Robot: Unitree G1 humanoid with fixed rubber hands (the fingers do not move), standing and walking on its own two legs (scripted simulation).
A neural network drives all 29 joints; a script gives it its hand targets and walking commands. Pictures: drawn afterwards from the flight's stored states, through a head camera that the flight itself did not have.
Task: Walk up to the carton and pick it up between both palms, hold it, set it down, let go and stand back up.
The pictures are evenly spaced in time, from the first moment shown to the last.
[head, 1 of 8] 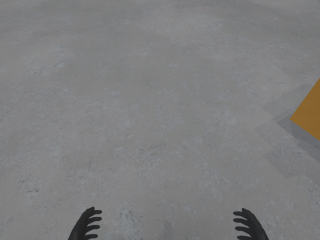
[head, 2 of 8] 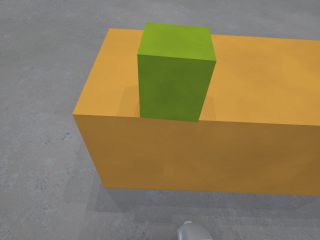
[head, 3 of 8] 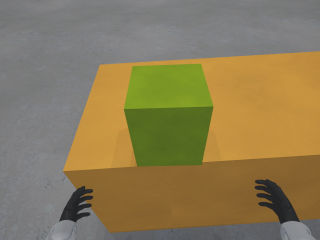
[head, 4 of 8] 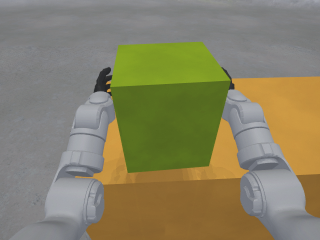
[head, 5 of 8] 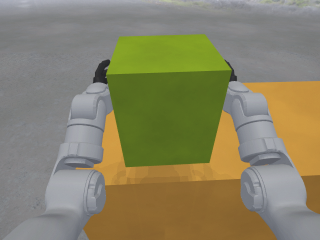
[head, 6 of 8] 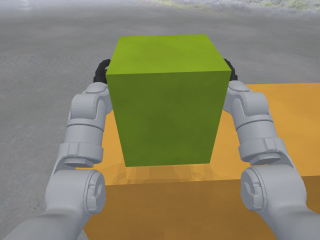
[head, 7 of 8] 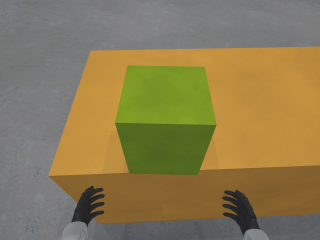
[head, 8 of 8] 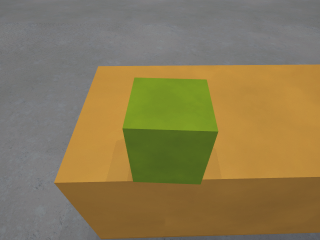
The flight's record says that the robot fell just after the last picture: no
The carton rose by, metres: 0.19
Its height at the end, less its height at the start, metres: +0.00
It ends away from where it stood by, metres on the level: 0.01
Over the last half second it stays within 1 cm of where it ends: yes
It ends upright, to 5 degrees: yes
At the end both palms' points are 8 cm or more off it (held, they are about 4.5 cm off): yes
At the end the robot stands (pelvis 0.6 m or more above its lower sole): yes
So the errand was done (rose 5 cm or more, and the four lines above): yes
